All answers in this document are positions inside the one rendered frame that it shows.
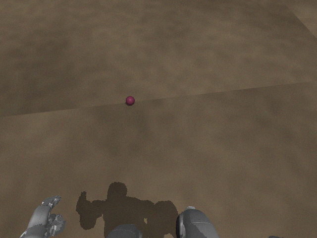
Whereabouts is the ball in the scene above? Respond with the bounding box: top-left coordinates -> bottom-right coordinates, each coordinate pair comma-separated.
126,96 -> 135,105

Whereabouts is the left robot arm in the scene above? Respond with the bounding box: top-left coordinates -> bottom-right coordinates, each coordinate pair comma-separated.
20,226 -> 48,238

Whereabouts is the left robot hand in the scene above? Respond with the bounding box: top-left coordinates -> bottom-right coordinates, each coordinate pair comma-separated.
27,195 -> 66,238

